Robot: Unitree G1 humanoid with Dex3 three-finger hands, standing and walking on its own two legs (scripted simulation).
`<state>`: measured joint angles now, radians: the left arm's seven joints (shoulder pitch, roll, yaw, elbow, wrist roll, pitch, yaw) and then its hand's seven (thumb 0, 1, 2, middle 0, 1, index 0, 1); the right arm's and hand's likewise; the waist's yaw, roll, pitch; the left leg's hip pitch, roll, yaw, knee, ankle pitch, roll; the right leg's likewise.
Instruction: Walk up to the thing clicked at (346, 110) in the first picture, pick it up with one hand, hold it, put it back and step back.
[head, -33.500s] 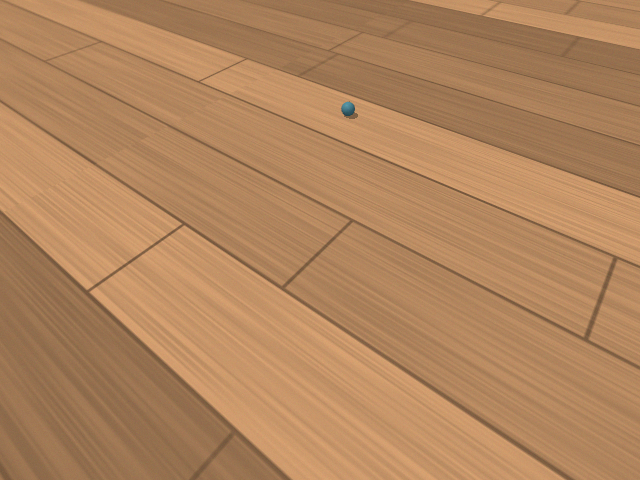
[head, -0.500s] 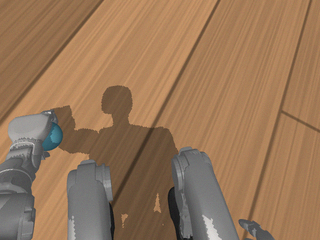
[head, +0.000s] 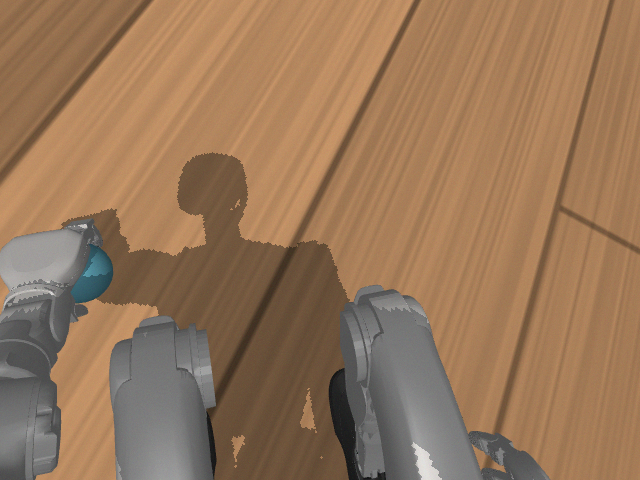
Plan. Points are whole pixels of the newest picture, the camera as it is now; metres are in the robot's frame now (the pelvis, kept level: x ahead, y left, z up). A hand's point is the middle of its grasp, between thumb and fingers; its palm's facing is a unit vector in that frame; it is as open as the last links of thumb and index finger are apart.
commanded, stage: rest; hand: left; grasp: from above
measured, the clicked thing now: (78, 272) +0.41 +0.27 -0.21
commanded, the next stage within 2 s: open in 1.64 s
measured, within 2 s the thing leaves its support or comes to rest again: neither
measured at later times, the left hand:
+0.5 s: hand (83, 282) +0.40 +0.27 -0.24, palm faces -0.47 -0.12 -0.88, open 10.4 cm
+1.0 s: hand (88, 281) +0.40 +0.27 -0.26, palm faces -0.46 -0.12 -0.88, open 10.4 cm
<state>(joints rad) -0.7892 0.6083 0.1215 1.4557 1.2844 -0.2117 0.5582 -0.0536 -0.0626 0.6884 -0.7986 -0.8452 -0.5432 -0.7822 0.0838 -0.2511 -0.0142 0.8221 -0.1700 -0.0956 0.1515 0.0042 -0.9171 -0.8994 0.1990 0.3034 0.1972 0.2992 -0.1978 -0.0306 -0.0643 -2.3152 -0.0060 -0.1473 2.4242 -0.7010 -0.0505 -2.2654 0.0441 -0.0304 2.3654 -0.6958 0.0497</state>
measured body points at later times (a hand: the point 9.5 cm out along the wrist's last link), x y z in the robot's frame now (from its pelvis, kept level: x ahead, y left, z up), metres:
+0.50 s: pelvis +0.00 +0.00 -0.02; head +0.25 +0.07 +0.35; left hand +0.42 +0.28 -0.19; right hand +0.06 -0.28 -0.13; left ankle +0.07 +0.14 -0.29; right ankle +0.09 -0.13 -0.29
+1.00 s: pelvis +0.00 +0.01 -0.03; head +0.24 +0.09 +0.34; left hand +0.42 +0.27 -0.21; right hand +0.05 -0.26 -0.13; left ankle +0.07 +0.14 -0.29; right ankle +0.09 -0.13 -0.29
